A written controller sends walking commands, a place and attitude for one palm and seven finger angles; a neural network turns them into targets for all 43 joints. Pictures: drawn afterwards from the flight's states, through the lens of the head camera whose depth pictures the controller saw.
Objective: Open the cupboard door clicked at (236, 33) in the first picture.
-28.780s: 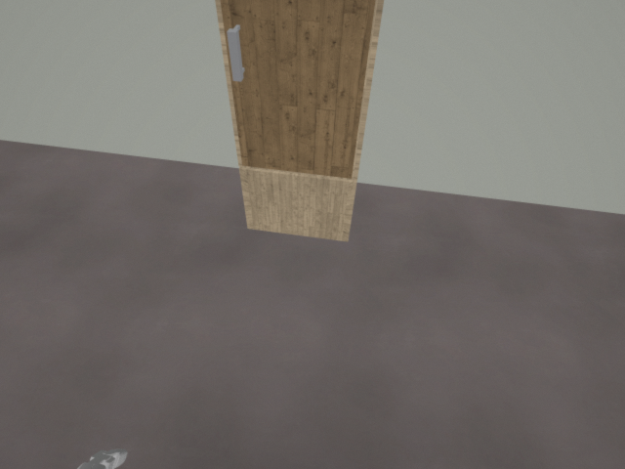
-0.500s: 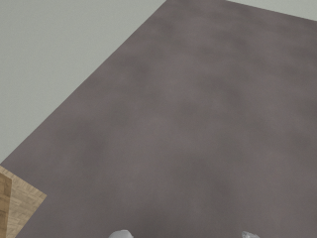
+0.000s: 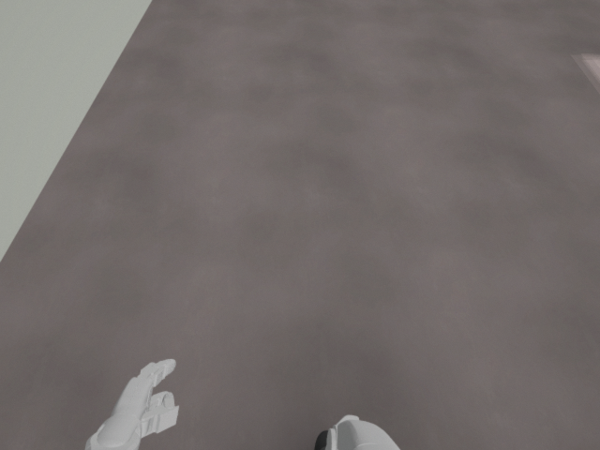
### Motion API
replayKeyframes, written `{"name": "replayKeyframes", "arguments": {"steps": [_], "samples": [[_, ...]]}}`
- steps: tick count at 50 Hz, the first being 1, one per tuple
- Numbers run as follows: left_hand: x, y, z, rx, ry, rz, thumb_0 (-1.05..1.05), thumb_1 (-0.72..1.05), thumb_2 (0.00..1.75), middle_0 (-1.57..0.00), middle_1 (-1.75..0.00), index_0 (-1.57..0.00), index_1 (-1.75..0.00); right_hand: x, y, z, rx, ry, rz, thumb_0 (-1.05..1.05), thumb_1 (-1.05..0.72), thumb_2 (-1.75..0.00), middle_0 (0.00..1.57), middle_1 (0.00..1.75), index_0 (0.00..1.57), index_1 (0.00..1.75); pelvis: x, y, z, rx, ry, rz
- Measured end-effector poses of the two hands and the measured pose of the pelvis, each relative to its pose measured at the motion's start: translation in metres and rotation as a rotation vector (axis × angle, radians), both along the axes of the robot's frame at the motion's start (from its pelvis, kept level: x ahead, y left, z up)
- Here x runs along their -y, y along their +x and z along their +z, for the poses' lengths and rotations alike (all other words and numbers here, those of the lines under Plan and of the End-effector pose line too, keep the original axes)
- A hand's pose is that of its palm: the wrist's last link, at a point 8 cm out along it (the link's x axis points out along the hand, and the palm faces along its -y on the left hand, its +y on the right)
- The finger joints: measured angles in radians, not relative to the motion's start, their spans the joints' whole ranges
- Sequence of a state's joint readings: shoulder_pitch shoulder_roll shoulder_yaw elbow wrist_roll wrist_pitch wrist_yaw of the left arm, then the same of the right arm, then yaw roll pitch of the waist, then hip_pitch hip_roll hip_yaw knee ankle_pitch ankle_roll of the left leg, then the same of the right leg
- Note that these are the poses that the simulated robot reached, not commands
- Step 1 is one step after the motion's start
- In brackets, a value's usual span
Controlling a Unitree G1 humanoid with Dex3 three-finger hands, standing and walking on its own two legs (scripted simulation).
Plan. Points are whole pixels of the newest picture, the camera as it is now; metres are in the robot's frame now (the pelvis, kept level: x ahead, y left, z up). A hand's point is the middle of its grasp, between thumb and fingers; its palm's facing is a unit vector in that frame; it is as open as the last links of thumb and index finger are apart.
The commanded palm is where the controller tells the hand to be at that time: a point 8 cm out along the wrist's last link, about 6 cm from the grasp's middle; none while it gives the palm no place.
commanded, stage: walk to a spot facing it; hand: left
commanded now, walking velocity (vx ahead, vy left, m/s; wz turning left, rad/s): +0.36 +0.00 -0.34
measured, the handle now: out of the picture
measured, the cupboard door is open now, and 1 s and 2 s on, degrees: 43 43 43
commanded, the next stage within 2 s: turn to face it in 0.66 s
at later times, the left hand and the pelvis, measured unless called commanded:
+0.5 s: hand (184, 423) +0.17 +0.18 -0.14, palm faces -0.02 -0.98 -0.19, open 7.3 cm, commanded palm none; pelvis +0.25 +0.00 +0.02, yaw -9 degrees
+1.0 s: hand (268, 176) +0.65 +0.07 -0.13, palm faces -0.29 -0.93 -0.22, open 7.3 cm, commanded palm none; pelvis +0.45 -0.06 +0.01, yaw -13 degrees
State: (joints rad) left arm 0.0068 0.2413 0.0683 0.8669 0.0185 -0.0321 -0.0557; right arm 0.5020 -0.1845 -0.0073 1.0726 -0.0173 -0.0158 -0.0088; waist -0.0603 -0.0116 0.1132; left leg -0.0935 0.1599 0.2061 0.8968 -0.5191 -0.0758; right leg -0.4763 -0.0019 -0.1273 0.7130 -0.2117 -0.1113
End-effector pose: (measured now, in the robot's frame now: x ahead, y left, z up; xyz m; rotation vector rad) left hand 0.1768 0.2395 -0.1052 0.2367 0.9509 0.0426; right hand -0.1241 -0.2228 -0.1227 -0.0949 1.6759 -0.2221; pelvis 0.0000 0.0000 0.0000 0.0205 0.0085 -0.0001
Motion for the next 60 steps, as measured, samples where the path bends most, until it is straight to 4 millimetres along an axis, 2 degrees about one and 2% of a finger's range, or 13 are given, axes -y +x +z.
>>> {"name": "replayKeyframes", "arguments": {"steps": [3, 8, 13, 21, 26, 28, 30, 36, 42, 46, 51, 56, 60], "samples": [[0.013, 0.009, 0.002, -0.045, 0.007, 0.007, 0.00, 0.91, 0.90, -0.20, -0.30, -0.20, -0.30, 0.013, 0.054, -0.002, 0.077, -0.008, -0.022, 0.01, -0.91, -0.90, 0.20, 0.30, 0.20, 0.30, 0.009, 0.023, 0.009, 0.012, -0.007, -0.016], [0.029, -0.001, 0.006, -0.199, 0.009, 0.013, 0.00, 0.91, 0.90, -0.20, -0.30, -0.20, -0.30, 0.031, 0.180, 0.012, 0.326, -0.027, 0.000, 0.01, -0.91, -0.90, 0.20, 0.30, 0.20, 0.30, 0.018, 0.065, 0.030, -0.013, 0.009, -0.067], [0.019, -0.006, 0.012, -0.289, 0.031, 0.080, -0.01, 0.95, 0.90, -0.21, -0.30, -0.21, -0.30, 0.039, 0.291, 0.024, 0.502, -0.027, 0.041, 0.00, -0.91, -0.90, 0.19, 0.30, 0.20, 0.30, 0.022, 0.112, 0.037, -0.024, 0.007, -0.104], [0.015, -0.013, 0.004, -0.483, 0.017, 0.160, 0.00, 0.92, 0.90, -0.20, -0.30, -0.20, -0.30, 0.031, 0.443, 0.034, 0.638, -0.022, 0.109, 0.00, -0.91, -0.90, 0.19, 0.30, 0.20, 0.30, 0.014, 0.200, 0.031, -0.016, -0.011, -0.140], [0.013, 0.006, -0.012, -0.627, -0.011, 0.165, 0.00, 0.91, 0.90, -0.20, -0.30, -0.20, -0.30, 0.018, 0.523, 0.031, 0.710, -0.045, 0.129, 0.00, -0.91, -0.90, 0.19, 0.30, 0.20, 0.30, 0.001, 0.265, 0.016, -0.009, -0.018, -0.176], [0.010, 0.028, -0.020, -0.658, -0.019, 0.140, 0.00, 0.91, 0.90, -0.20, -0.30, -0.20, -0.30, 0.016, 0.536, 0.028, 0.729, -0.071, 0.104, 0.00, -0.91, -0.90, 0.20, 0.30, 0.20, 0.30, -0.003, 0.288, 0.009, -0.001, -0.021, -0.206], [0.007, 0.065, -0.023, -0.639, -0.015, 0.103, 0.01, 0.91, 0.90, -0.20, -0.30, -0.20, -0.30, 0.015, 0.532, 0.027, 0.696, -0.082, 0.066, 0.00, -0.91, -0.90, 0.20, 0.30, 0.20, 0.30, -0.004, 0.306, 0.012, 0.011, -0.009, -0.226], [0.015, 0.223, -0.012, -0.414, -0.018, -0.007, 0.01, 0.91, 0.90, -0.20, -0.30, -0.20, -0.30, 0.018, 0.475, 0.023, 0.449, -0.113, -0.072, -0.01, -0.94, -0.90, 0.20, 0.30, 0.20, 0.30, 0.001, 0.354, 0.030, 0.006, -0.017, -0.260], [0.052, 0.375, 0.005, -0.218, 0.021, -0.172, 0.00, 0.91, 0.90, -0.20, -0.30, -0.20, -0.30, 0.032, 0.420, 0.020, 0.235, -0.121, -0.214, -0.01, -0.94, -0.90, 0.20, 0.30, 0.20, 0.30, 0.023, 0.399, 0.031, 0.005, -0.021, -0.312], [0.089, 0.452, 0.003, -0.088, 0.042, -0.236, 0.00, 0.91, 0.90, -0.20, -0.30, -0.20, -0.30, 0.035, 0.403, 0.007, 0.115, -0.077, -0.274, 0.00, -0.93, -0.90, 0.19, 0.30, 0.20, 0.30, 0.052, 0.432, 0.015, 0.011, 0.004, -0.283], [0.121, 0.483, 0.007, -0.030, 0.000, -0.215, 0.00, 0.91, 0.90, -0.20, -0.30, -0.20, -0.30, 0.039, 0.429, 0.004, 0.054, -0.029, -0.264, 0.00, -0.92, -0.90, 0.19, 0.30, 0.20, 0.30, 0.064, 0.454, 0.016, 0.011, -0.026, -0.212], [0.125, 0.472, -0.001, -0.077, -0.065, -0.135, 0.00, 0.91, 0.90, -0.20, -0.30, -0.20, -0.30, 0.049, 0.502, 0.013, 0.169, -0.033, -0.185, 0.01, -0.91, -0.90, 0.19, 0.30, 0.20, 0.30, 0.065, 0.470, 0.024, 0.009, -0.022, -0.146], [0.110, 0.454, -0.023, -0.135, -0.116, -0.050, 0.00, 0.91, 0.90, -0.20, -0.30, -0.21, -0.30, 0.055, 0.563, 0.010, 0.284, -0.064, -0.086, 0.00, -0.91, -0.90, 0.19, 0.30, 0.20, 0.30, 0.054, 0.485, 0.014, 0.008, -0.047, -0.097]]}}
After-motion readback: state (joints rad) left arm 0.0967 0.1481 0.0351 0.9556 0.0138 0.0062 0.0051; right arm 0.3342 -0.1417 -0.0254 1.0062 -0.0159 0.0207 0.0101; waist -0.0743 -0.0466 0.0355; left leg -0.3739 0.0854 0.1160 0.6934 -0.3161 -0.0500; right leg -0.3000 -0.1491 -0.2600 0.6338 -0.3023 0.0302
